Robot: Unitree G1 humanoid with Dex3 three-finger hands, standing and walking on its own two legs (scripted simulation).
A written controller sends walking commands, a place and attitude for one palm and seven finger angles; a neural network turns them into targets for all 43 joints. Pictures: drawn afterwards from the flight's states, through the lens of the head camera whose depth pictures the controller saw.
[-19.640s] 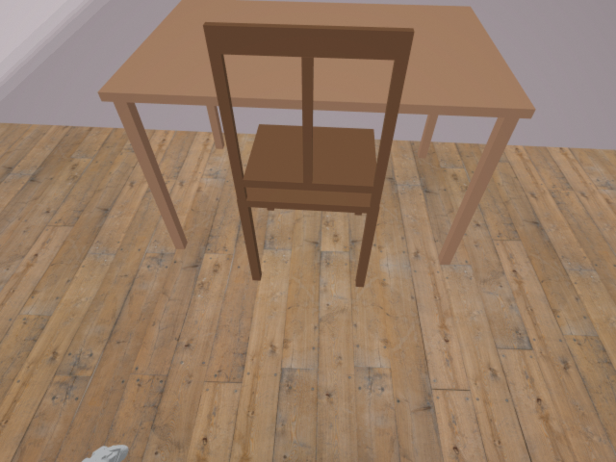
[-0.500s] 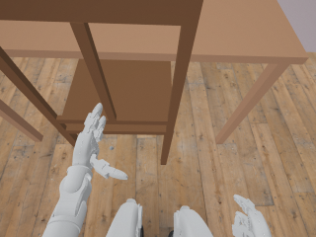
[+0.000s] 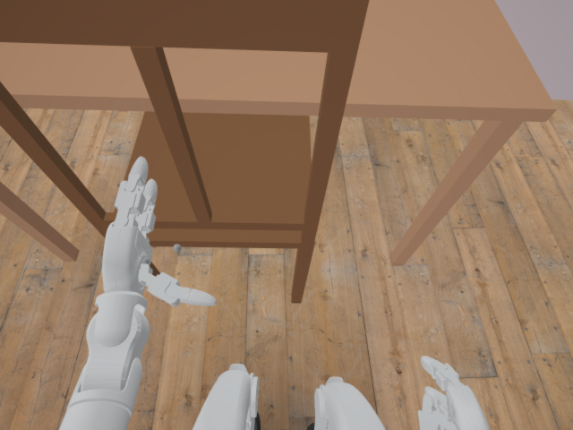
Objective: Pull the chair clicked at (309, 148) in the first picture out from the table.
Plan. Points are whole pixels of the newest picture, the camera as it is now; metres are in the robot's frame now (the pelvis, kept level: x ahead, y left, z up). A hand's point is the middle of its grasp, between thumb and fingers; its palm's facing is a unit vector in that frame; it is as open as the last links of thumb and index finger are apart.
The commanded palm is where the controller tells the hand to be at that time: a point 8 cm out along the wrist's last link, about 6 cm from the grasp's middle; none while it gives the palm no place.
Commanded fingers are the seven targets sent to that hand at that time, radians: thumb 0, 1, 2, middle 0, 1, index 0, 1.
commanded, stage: aim the fingers beside a spindle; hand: left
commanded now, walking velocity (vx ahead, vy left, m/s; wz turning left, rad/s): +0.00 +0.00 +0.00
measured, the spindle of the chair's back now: (184, 156) +0.49 +0.17 +0.05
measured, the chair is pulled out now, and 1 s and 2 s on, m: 0.00 0.00 0.00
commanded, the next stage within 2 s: push the fingers through the gap in 1.06 s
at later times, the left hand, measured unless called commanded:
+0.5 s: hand (198, 273) +0.33 +0.13 +0.00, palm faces -0.08 -1.00 +0.00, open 16.9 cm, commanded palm +0.31 +0.19 +0.02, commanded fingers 0.00 -0.50 0.30 -0.06 -0.08 -0.06 -0.08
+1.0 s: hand (192, 258) +0.33 +0.14 +0.04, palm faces +0.00 -1.00 -0.05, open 16.9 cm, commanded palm +0.31 +0.20 +0.03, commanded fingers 0.00 -0.50 0.30 -0.06 -0.08 -0.06 -0.08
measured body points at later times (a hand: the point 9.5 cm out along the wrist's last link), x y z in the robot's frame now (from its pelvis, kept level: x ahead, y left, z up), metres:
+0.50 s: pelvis +0.00 +0.00 +0.00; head +0.10 +0.01 +0.44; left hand +0.32 +0.19 +0.00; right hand +0.16 -0.23 -0.11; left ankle +0.04 +0.10 -0.62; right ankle +0.01 -0.09 -0.62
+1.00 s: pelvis +0.00 +0.00 +0.00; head +0.10 +0.01 +0.44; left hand +0.32 +0.19 +0.05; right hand +0.15 -0.24 -0.10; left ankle +0.04 +0.10 -0.62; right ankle +0.01 -0.09 -0.62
